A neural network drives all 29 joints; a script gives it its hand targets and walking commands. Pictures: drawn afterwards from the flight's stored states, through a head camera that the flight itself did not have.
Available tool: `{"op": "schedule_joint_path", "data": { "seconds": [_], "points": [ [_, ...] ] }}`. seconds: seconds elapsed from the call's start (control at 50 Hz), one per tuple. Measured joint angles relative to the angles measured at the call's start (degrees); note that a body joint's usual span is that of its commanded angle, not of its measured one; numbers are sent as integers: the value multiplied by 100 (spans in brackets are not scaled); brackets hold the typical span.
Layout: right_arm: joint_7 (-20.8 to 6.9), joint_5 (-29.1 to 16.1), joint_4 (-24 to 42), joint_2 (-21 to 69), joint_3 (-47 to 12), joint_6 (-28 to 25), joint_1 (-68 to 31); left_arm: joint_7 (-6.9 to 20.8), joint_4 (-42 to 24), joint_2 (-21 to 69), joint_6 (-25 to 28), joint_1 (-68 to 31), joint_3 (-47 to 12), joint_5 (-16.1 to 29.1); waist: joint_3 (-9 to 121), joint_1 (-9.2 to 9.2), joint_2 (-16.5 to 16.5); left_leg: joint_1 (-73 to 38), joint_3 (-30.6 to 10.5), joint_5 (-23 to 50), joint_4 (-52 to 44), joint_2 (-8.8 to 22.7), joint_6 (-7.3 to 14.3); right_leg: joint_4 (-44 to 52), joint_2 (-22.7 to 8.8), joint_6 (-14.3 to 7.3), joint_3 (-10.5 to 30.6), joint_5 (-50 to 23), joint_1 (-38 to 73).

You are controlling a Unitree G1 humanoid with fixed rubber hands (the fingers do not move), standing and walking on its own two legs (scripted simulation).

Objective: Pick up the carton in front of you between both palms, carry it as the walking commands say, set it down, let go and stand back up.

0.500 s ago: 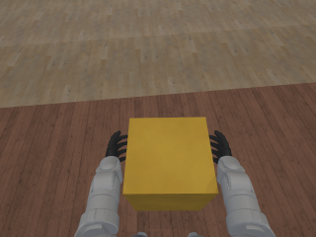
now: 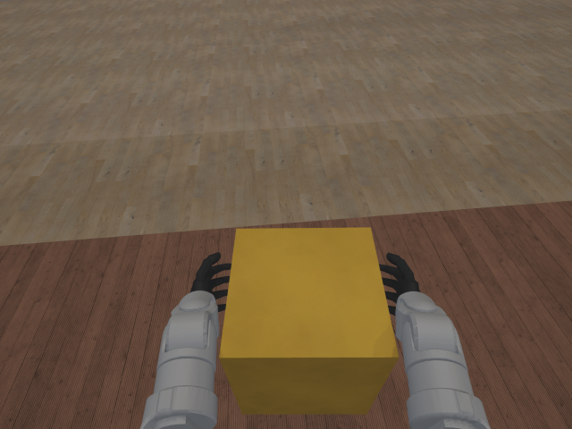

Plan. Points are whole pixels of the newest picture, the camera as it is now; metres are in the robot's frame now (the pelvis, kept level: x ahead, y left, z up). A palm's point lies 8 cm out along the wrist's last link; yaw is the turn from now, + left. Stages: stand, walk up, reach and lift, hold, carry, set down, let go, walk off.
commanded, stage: reach and lift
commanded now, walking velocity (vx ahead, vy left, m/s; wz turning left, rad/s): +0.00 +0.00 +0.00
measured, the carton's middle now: (303, 324) +0.30 +0.00 -0.05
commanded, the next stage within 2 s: hold in 0.78 s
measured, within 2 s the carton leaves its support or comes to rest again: neither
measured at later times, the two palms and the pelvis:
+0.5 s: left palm (203, 291) +0.30 +0.15 +0.04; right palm (407, 291) +0.30 -0.15 +0.04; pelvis +0.02 +0.00 +0.01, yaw +0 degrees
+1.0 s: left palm (199, 287) +0.30 +0.15 +0.06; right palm (412, 288) +0.30 -0.15 +0.06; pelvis +0.01 +0.00 +0.01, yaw +0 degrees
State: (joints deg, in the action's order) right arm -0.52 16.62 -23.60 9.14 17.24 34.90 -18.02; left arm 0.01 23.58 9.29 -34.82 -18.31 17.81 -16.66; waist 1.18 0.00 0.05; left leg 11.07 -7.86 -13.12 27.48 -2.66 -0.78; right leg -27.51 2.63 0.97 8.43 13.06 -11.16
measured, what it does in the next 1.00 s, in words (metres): stands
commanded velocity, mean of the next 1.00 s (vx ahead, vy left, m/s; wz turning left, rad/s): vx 0.00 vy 0.00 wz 0.00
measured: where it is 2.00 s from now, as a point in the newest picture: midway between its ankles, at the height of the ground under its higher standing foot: outside the picture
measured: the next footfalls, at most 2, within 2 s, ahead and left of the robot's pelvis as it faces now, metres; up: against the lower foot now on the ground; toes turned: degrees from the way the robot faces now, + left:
none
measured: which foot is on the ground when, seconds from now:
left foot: down 0.00-1.00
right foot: down 0.00-1.00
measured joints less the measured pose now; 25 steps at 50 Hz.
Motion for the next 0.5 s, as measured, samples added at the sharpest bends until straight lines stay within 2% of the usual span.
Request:
{"op": "schedule_joint_path", "data": {
  "seconds": [0.26, 0.5],
  "points": [
    [-18, 16, 211, 29, -16, 82, -17, 29, -185, 13, -73, -30, -11, -3, -70, 8, -2, -143, 4, 72, -196, 19, -6, 171, -19, -11, -26, -58, 134],
    [7, -83, 552, -38, -325, 291, 274, 18, -531, -44, -280, 264, -320, 63, -57, 11, -2, -439, -1, 104, -469, 51, 3, 466, -33, -31, -45, -100, 442]
  ]
}}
